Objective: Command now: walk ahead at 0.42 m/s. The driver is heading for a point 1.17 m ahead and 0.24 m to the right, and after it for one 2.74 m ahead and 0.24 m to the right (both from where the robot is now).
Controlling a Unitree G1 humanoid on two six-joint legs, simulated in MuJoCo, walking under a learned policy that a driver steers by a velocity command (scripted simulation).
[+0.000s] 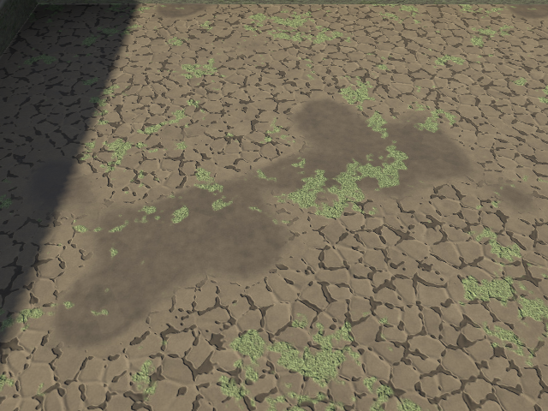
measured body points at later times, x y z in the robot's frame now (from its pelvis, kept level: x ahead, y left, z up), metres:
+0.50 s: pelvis +0.00 +0.00 -0.01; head +0.00 +0.00 +0.44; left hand +0.18 +0.21 -0.10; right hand +0.18 -0.20 -0.10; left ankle -0.06 +0.09 -0.74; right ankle -0.03 -0.11 -0.74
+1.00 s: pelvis +0.00 +0.00 +0.00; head -0.01 +0.00 +0.45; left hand +0.16 +0.20 -0.10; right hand +0.16 -0.20 -0.10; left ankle -0.06 +0.09 -0.74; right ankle -0.03 -0.11 -0.74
